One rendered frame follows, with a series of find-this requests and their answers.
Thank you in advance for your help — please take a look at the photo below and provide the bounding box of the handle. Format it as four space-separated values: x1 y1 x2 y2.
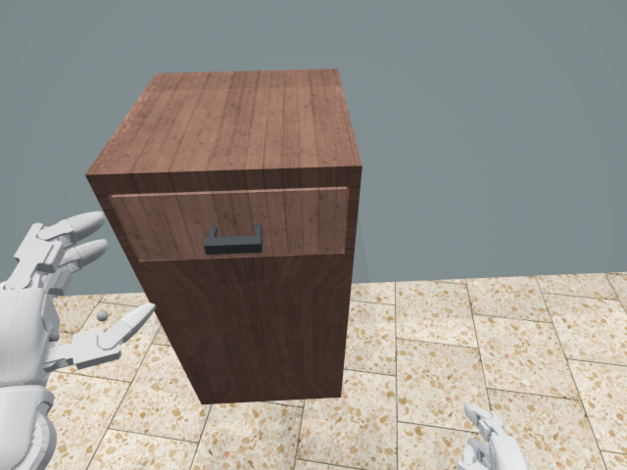
204 224 263 255

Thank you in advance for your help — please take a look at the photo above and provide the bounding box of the right robot hand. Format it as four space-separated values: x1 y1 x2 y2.
458 403 530 470

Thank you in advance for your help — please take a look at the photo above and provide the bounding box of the drawer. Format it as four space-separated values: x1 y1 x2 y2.
112 187 346 259

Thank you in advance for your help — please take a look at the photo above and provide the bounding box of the cabinet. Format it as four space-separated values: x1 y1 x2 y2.
85 69 362 404

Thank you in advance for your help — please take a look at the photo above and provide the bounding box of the left robot hand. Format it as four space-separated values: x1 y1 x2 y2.
0 211 156 388

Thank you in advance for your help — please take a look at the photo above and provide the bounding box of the robot left forearm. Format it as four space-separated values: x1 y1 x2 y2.
0 385 57 470

